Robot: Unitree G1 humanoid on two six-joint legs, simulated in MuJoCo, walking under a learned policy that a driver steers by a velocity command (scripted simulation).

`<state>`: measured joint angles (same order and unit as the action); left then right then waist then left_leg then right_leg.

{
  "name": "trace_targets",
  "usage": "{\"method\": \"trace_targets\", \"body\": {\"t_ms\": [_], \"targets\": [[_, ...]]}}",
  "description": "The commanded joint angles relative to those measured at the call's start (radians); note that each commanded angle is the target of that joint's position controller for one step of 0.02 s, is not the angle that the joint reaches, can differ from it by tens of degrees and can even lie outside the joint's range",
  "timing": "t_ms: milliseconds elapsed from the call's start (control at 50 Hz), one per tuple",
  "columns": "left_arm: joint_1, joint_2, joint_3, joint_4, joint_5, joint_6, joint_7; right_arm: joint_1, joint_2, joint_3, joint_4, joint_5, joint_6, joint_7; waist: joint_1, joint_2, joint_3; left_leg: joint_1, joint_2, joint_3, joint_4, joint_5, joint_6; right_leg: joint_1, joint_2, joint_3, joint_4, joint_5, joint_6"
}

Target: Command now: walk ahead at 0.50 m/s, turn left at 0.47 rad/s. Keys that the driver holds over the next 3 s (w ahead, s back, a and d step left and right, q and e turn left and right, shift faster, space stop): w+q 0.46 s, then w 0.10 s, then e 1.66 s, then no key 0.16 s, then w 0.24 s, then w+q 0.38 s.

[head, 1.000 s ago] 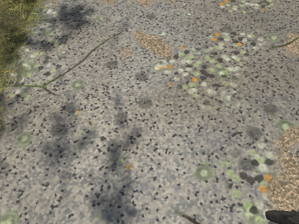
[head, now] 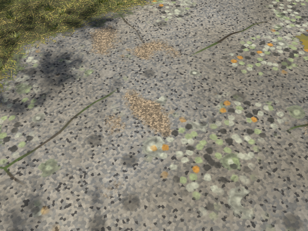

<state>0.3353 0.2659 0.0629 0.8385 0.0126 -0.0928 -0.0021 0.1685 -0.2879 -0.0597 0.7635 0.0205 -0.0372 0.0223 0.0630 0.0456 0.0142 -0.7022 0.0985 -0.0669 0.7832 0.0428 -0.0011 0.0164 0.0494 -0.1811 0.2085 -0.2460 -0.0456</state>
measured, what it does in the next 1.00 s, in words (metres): walks ahead: left foot, then right foot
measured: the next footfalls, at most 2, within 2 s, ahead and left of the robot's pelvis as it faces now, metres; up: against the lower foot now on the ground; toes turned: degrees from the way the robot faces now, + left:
left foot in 0.18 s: +0.26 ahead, +0.13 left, +0.00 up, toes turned +9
right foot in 0.64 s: +0.58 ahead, +0.00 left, +0.00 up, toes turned +20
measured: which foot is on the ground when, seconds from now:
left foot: up 0.00-0.16, down 0.18-0.66, up 0.68-1.00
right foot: down 0.00-0.18, up 0.20-0.62, down 0.64-1.00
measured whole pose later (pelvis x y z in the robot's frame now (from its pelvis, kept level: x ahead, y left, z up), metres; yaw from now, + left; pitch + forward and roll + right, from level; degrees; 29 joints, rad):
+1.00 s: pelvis +0.47 +0.07 +0.00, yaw +11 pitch +2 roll +1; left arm 0.22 0.30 0.07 0.75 -0.01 0.01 0.01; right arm 0.12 -0.28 -0.05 0.67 0.00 0.01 -0.04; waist 0.05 0.00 0.05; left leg -0.48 -0.01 -0.12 0.75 -0.33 -0.08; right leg -0.34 0.09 0.13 0.44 -0.13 -0.04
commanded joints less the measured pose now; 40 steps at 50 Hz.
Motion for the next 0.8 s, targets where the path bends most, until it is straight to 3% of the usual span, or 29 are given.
{"method": "trace_targets", "body": {"t_ms": [20, 60, 100, 140, 160, 180, 200, 220, 240, 260, 280, 300, 340, 400, 460, 540, 600, 640, 660, 680, 700, 720, 740, 760, 800], "targets": [[-0.014, 0.165, 0.039, -0.043, -0.011, -0.001, 0.011, -0.126, -0.022, 0.005, -0.109, 0.000, -0.014, 0.020, 0.016, -0.071, 0.079, -0.019, 0.001, 0.046, -0.100, 0.033, 0.020, -0.007, -0.304, 0.054, -0.073, 0.387, -0.113], [0.008, 0.175, 0.044, -0.027, -0.019, 0.016, 0.013, -0.167, -0.025, 0.005, -0.142, 0.001, -0.013, 0.033, 0.023, -0.076, 0.087, -0.041, -0.011, 0.077, -0.138, -0.033, 0.040, 0.072, -0.327, 0.035, -0.031, 0.459, -0.104], [-0.004, 0.196, 0.049, -0.027, -0.025, 0.033, 0.019, -0.162, -0.041, -0.004, -0.165, 0.002, -0.012, 0.045, -0.004, -0.101, 0.061, 0.022, -0.051, 0.127, -0.159, -0.128, 0.072, 0.113, -0.334, 0.004, 0.055, 0.698, -0.084], [-0.023, 0.226, 0.057, -0.034, -0.029, 0.049, 0.031, -0.062, -0.085, -0.028, -0.158, 0.002, -0.004, 0.046, -0.073, -0.145, -0.023, 0.188, -0.125, 0.184, -0.149, -0.230, 0.115, 0.123, -0.328, -0.020, 0.241, 1.020, -0.062], [-0.040, 0.232, 0.057, -0.039, -0.032, 0.055, 0.036, 0.071, -0.129, -0.054, -0.129, 0.004, -0.003, 0.038, -0.151, -0.137, -0.093, 0.377, -0.162, 0.188, -0.200, -0.204, 0.148, 0.063, -0.304, -0.039, 0.423, 1.039, -0.039], [-0.046, 0.217, 0.049, -0.052, -0.027, 0.049, 0.041, 0.239, -0.199, -0.089, -0.090, 0.003, 0.005, 0.019, -0.235, -0.078, -0.180, 0.680, -0.124, 0.075, -0.254, -0.159, 0.197, -0.141, -0.263, -0.042, 0.690, 0.822, 0.002], [0.056, 0.061, 0.000, -0.104, 0.014, 0.022, 0.020, 0.248, -0.314, -0.108, -0.084, 0.010, 0.004, 0.005, -0.127, 0.198, -0.259, 1.066, 0.149, -0.449, -0.280, -0.223, 0.377, -0.628, -0.072, 0.002, 1.067, -0.157, 0.070], [-0.016, 0.106, -0.002, -0.118, -0.013, -0.022, 0.003, 0.276, -0.257, -0.088, -0.115, 0.002, -0.009, 0.006, -0.177, 0.114, -0.416, 1.156, 0.247, -0.781, -0.444, -0.343, 0.456, -0.768, -0.002, 0.249, 1.218, -0.356, 0.067], [-0.128, 0.162, 0.014, -0.152, -0.054, -0.046, -0.008, 0.247, -0.199, -0.071, -0.108, -0.008, -0.018, 0.007, -0.202, 0.056, -0.284, 1.074, 0.213, -0.630, -0.475, -0.297, 0.391, -0.852, -0.062, 0.288, 1.205, -0.266, 0.043], [-0.153, 0.150, 0.008, -0.164, -0.052, -0.058, -0.006, 0.187, -0.170, -0.062, -0.111, -0.004, -0.024, 0.007, -0.158, -0.008, -0.180, 0.923, 0.168, -0.500, -0.478, -0.226, 0.352, -0.832, -0.106, 0.279, 1.112, -0.178, 0.029], [-0.156, 0.150, 0.012, -0.154, -0.026, -0.058, 0.001, 0.117, -0.138, -0.052, -0.123, -0.003, -0.025, 0.006, -0.111, -0.050, -0.107, 0.772, 0.126, -0.403, -0.490, -0.121, 0.323, -0.773, -0.137, 0.270, 1.020, -0.135, 0.036], [-0.136, 0.162, 0.021, -0.149, -0.011, -0.047, 0.003, 0.073, -0.113, -0.042, -0.141, -0.014, -0.026, 0.001, -0.074, -0.029, -0.084, 0.668, 0.099, -0.345, -0.511, -0.032, 0.314, -0.697, -0.159, 0.274, 0.969, -0.102, 0.045], [-0.109, 0.147, 0.022, -0.148, -0.001, -0.022, 0.002, 0.049, -0.118, -0.043, -0.152, -0.014, -0.028, -0.005, -0.041, -0.017, -0.064, 0.557, 0.072, -0.298, -0.547, 0.044, 0.317, -0.633, -0.162, 0.260, 0.895, -0.075, 0.075], [-0.179, 0.104, 0.008, -0.172, 0.006, -0.004, 0.007, 0.080, -0.158, -0.054, -0.137, -0.009, -0.028, -0.024, -0.054, -0.010, -0.028, 0.452, 0.030, -0.211, -0.562, 0.086, 0.298, -0.619, -0.142, 0.230, 0.717, 0.050, 0.118], [-0.298, 0.076, -0.006, -0.198, 0.001, -0.008, 0.000, 0.120, -0.165, -0.057, -0.121, -0.001, -0.018, -0.035, -0.104, 0.023, -0.016, 0.411, -0.027, -0.166, -0.540, -0.023, 0.241, -0.546, -0.093, 0.222, 0.473, 0.266, 0.124], [-0.370, 0.099, -0.003, -0.215, -0.017, -0.024, -0.022, 0.193, -0.149, -0.050, -0.082, 0.003, -0.015, -0.036, -0.146, 0.045, -0.017, 0.498, 0.024, -0.221, -0.493, -0.129, 0.217, -0.508, -0.077, 0.237, 0.338, 0.348, 0.100], [-0.339, 0.130, 0.010, -0.211, -0.004, -0.035, -0.031, 0.194, -0.144, -0.047, -0.065, -0.010, -0.007, -0.039, -0.123, 0.077, -0.009, 0.614, 0.063, -0.257, -0.391, 0.022, 0.185, -0.503, -0.069, 0.224, 0.282, 0.258, 0.046], [-0.211, 0.158, 0.026, -0.174, 0.016, -0.045, -0.027, 0.165, -0.118, -0.037, -0.073, -0.016, -0.002, -0.042, -0.056, 0.066, -0.086, 0.635, -0.007, -0.194, -0.206, 0.279, 0.126, -0.315, -0.057, 0.190, 0.223, 0.387, -0.013], [-0.108, 0.213, 0.035, -0.165, 0.032, -0.050, -0.028, 0.192, -0.082, -0.021, -0.096, -0.035, -0.006, -0.045, -0.035, -0.034, -0.231, 0.519, -0.071, -0.142, 0.018, 0.132, 0.075, -0.058, -0.198, 0.333, 0.308, 0.730, -0.090], [-0.023, 0.251, 0.046, -0.135, 0.030, -0.033, -0.031, 0.340, -0.049, -0.006, -0.072, -0.025, -0.013, -0.044, -0.048, -0.290, -0.374, 0.229, -0.195, -0.050, 0.383, -0.436, -0.016, 0.262, -0.403, 0.658, 0.301, 0.861, -0.287], [0.002, 0.198, 0.034, -0.121, -0.016, -0.019, -0.040, 0.357, -0.107, -0.012, -0.063, -0.025, -0.015, -0.038, -0.043, -0.297, -0.400, 0.125, -0.186, -0.079, 0.498, -0.688, -0.038, 0.273, -0.441, 0.832, 0.214, 0.696, -0.319], [-0.069, 0.165, 0.022, -0.142, -0.032, -0.007, -0.039, 0.246, -0.153, -0.025, -0.080, -0.017, -0.007, -0.038, -0.026, -0.189, -0.269, 0.068, -0.136, -0.081, 0.547, -0.637, -0.048, 0.170, -0.394, 0.746, 0.196, 0.567, -0.272], [-0.125, 0.140, 0.011, -0.158, -0.023, 0.005, -0.036, 0.148, -0.149, -0.024, -0.102, -0.022, 0.000, -0.042, -0.024, -0.105, -0.189, 0.060, -0.107, -0.052, 0.518, -0.587, -0.054, 0.057, -0.346, 0.651, 0.184, 0.551, -0.234], [-0.161, 0.134, 0.007, -0.162, -0.019, 0.013, -0.033, 0.092, -0.138, -0.024, -0.122, -0.032, 0.006, -0.046, -0.038, -0.072, -0.119, 0.067, -0.084, -0.039, 0.449, -0.551, -0.056, -0.053, -0.312, 0.592, 0.167, 0.581, -0.219], [-0.175, 0.159, 0.017, -0.159, -0.011, 0.027, -0.023, 0.091, -0.103, -0.022, -0.136, -0.031, 0.018, -0.056, -0.074, -0.128, -0.099, 0.159, -0.073, -0.024, 0.307, -0.519, -0.058, -0.165, -0.245, 0.529, 0.141, 0.607, -0.192]]}}
Over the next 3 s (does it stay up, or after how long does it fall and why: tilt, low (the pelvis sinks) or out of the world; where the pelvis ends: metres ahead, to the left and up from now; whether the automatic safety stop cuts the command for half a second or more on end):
stays up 0.65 -0.01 -0.02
